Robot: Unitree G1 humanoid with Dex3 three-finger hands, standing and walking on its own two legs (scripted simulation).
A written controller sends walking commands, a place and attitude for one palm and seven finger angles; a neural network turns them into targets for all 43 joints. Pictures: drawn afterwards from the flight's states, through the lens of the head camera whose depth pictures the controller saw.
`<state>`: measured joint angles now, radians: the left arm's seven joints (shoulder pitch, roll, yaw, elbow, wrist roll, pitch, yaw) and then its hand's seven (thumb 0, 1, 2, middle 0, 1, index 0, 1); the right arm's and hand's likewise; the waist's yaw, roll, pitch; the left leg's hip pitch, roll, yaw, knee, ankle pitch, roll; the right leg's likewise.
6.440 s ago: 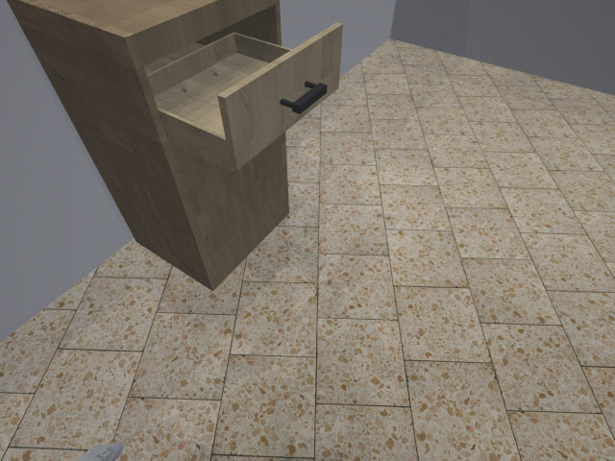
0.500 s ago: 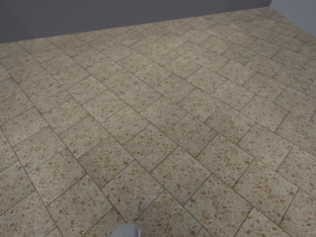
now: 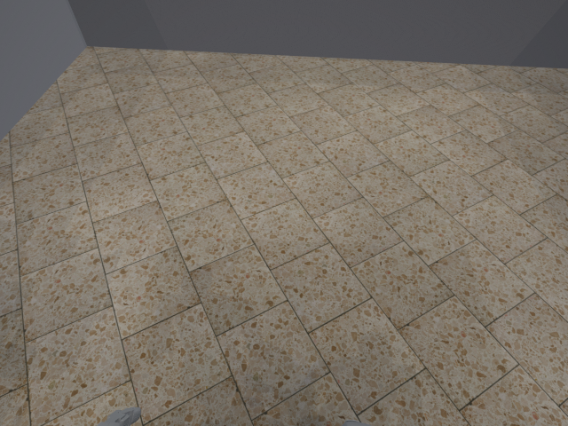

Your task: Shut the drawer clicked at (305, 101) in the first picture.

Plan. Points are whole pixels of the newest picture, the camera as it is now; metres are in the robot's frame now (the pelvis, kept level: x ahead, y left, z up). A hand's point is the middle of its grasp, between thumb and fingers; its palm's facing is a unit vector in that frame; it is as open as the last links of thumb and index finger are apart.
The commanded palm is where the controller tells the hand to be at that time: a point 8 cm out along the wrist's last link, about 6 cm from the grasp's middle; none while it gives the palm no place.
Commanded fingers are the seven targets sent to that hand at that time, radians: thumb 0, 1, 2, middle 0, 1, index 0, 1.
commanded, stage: walk to a spot facing it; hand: left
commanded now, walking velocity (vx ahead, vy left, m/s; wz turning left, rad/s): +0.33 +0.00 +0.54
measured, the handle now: out of the picture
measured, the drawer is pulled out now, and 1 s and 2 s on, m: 0.23 0.23 0.23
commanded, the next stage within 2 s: turn to face it in 1.20 s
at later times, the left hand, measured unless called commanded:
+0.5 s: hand out of the picture +0.02 +0.17 -0.18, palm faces +0.40 -0.90 -0.18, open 7.4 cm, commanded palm none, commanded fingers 0.00 0.90 0.90 -0.20 -0.30 -0.20 -0.30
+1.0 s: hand (118, 297) +0.37 +0.34 -0.17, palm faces +0.35 -0.93 -0.15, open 7.4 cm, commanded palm none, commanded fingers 0.00 0.90 0.90 -0.20 -0.30 -0.20 -0.30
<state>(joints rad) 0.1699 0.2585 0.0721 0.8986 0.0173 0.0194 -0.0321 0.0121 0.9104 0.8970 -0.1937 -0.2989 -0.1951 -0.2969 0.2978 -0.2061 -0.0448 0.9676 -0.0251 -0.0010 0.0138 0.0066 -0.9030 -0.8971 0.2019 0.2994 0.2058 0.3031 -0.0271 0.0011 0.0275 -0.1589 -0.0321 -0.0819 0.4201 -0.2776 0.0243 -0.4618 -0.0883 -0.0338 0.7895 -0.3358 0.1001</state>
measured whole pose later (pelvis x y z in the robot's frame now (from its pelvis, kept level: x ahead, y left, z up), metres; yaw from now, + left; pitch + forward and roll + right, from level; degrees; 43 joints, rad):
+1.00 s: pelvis +0.34 +0.14 +0.00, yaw +19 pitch -1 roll +0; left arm 0.15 0.19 0.06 1.01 0.02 0.01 -0.02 0.01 0.91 0.90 -0.19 -0.30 -0.19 -0.30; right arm 0.39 -0.15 -0.04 1.08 -0.01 -0.07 -0.03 0.00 -0.92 -0.90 0.20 0.30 0.20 0.30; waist -0.02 -0.03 0.02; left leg 0.02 -0.06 0.13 0.25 -0.26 0.09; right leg -0.60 -0.12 -0.06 0.92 -0.12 0.05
